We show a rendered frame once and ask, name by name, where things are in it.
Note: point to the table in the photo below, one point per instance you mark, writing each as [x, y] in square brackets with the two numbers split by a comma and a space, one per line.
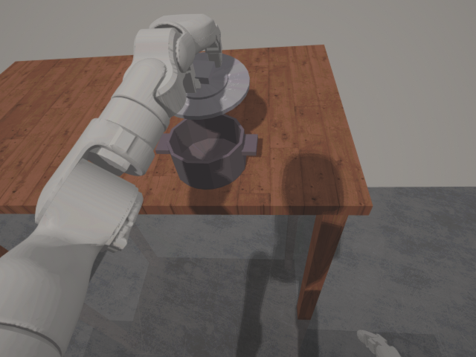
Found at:
[306, 162]

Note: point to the robot left hand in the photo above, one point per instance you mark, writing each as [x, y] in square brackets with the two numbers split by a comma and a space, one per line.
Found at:
[206, 36]

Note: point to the lid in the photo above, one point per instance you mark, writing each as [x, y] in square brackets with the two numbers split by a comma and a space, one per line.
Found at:
[228, 87]

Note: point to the knob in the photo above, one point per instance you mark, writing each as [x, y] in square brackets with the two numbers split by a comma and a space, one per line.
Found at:
[204, 70]

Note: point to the robot right hand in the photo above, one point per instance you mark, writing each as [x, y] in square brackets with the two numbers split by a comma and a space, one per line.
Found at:
[377, 344]

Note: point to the pot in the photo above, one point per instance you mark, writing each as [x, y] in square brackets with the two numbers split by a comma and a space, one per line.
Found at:
[208, 153]

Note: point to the left robot forearm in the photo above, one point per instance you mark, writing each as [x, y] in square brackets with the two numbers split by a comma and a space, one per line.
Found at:
[123, 138]

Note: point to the left robot upper arm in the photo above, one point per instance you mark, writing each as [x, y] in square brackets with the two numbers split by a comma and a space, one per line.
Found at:
[44, 279]

